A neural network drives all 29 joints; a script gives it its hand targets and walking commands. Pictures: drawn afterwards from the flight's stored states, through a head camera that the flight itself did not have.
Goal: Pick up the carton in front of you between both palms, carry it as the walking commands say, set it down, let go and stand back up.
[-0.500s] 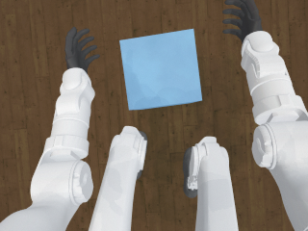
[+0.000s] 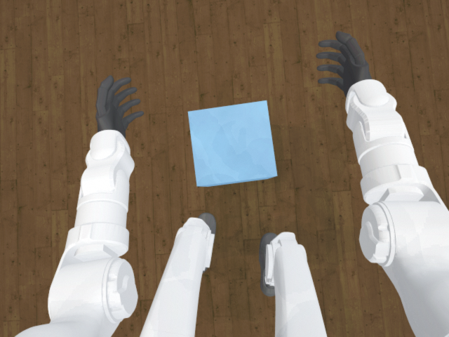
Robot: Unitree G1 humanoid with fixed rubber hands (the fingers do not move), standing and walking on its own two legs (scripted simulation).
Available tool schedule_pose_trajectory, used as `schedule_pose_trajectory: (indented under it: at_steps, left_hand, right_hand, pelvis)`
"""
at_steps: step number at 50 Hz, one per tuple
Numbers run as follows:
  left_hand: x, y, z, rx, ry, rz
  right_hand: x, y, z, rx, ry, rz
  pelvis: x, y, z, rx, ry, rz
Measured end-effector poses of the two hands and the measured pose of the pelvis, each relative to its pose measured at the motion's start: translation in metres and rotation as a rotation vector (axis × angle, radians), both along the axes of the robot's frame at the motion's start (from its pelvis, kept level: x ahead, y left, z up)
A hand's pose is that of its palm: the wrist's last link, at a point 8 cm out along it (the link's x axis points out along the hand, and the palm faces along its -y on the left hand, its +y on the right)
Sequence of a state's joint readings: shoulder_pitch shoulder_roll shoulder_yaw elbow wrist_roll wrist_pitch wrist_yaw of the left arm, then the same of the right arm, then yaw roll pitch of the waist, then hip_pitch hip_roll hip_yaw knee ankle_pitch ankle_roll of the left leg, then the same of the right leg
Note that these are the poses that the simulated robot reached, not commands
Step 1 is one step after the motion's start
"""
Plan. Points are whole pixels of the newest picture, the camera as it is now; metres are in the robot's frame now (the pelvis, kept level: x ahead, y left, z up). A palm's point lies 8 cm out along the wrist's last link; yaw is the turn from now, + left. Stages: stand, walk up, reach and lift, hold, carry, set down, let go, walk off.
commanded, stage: let go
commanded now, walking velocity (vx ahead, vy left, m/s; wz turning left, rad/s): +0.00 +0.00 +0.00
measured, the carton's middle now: (232, 149) +0.45 +0.05 -0.49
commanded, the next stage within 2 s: stand in 1.36 s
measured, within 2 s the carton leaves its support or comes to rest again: neither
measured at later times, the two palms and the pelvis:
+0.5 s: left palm (42, 178) +0.33 +0.25 +0.03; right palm (422, 166) +0.38 -0.19 +0.02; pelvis +0.06 +0.02 +0.12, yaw -2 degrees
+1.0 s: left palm (7, 247) +0.26 +0.23 +0.10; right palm out of the picture +0.27 -0.24 +0.10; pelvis +0.10 -0.01 +0.17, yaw +0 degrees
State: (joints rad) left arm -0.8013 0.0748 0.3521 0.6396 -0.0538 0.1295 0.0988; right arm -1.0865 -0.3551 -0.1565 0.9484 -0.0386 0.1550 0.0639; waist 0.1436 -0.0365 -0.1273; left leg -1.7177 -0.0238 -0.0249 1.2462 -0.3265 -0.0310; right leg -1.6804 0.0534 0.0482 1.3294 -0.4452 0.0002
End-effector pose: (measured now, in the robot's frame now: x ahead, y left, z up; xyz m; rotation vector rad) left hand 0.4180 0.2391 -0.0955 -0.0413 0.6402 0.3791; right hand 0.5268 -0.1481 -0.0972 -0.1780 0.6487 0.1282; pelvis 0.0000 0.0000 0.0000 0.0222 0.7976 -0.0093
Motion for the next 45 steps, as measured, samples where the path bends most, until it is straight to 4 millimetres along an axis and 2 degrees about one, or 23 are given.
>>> schedule_pose_trajectory:
  at_steps: [5, 8, 13, 18, 24, 32, 37, 45]
  left_hand:
    - [-0.002, -0.002, 0.022, 0.009, 0.009, -0.033]
    - [-0.008, -0.004, 0.034, 0.022, 0.027, -0.082]
    - [-0.033, -0.005, 0.056, 0.045, 0.087, -0.194]
    - [-0.059, 0.002, 0.087, 0.063, 0.137, -0.289]
    - [-0.086, 0.012, 0.123, 0.07, 0.163, -0.341]
    - [-0.129, 0.011, 0.163, 0.068, 0.17, -0.329]
    - [-0.151, 0.007, 0.182, 0.063, 0.176, -0.314]
    - [-0.159, -0.004, 0.192, 0.061, 0.169, -0.329]
  right_hand:
    - [-0.005, -0.004, 0.023, -0.009, 0.004, -0.017]
    - [-0.018, -0.009, 0.034, -0.026, 0.007, -0.043]
    - [-0.061, -0.02, 0.051, -0.065, 0.034, -0.118]
    - [-0.105, -0.029, 0.077, -0.081, 0.055, -0.186]
    - [-0.138, -0.037, 0.109, -0.078, 0.062, -0.199]
    - [-0.175, -0.048, 0.143, -0.076, 0.075, -0.184]
    - [-0.199, -0.058, 0.16, -0.076, 0.081, -0.18]
    - [-0.24, -0.079, 0.186, -0.084, 0.101, -0.184]
  pelvis:
    - [0.006, 0.002, 0.023, -0.005, -0.017, -0.003]
    - [0.012, 0.003, 0.037, -0.01, -0.034, -0.004]
    - [0.026, 0.007, 0.064, -0.02, -0.095, -0.01]
    - [0.041, 0.011, 0.09, -0.029, -0.192, -0.015]
    - [0.06, 0.017, 0.116, -0.031, -0.311, -0.014]
    - [0.086, 0.018, 0.141, -0.026, -0.469, -0.007]
    - [0.097, 0.014, 0.154, -0.018, -0.57, -0.001]
    - [0.105, 0.0, 0.164, -0.006, -0.712, 0.011]
